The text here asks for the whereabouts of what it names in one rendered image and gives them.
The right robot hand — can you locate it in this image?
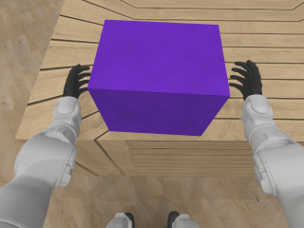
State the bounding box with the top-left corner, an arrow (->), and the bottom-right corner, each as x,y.
228,60 -> 262,101

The robot left upper arm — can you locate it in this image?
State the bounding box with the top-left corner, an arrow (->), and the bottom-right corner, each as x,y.
0,134 -> 78,228

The carton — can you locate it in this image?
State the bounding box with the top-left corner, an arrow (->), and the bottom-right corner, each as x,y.
87,19 -> 231,137

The robot right foot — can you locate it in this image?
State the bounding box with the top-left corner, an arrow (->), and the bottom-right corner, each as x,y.
167,211 -> 180,228

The left robot forearm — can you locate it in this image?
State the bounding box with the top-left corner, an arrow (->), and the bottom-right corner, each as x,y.
13,96 -> 82,177

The right robot forearm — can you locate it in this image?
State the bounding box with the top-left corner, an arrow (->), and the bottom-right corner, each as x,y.
240,94 -> 304,155

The robot right upper arm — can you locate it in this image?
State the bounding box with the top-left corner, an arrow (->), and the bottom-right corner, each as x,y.
253,143 -> 304,228

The pedestal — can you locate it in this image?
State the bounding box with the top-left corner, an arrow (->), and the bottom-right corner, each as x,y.
15,0 -> 304,177

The left robot thigh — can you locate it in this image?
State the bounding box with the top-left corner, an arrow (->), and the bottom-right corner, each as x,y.
105,217 -> 132,228

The left robot hand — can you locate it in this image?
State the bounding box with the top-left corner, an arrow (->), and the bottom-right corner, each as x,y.
63,64 -> 91,100

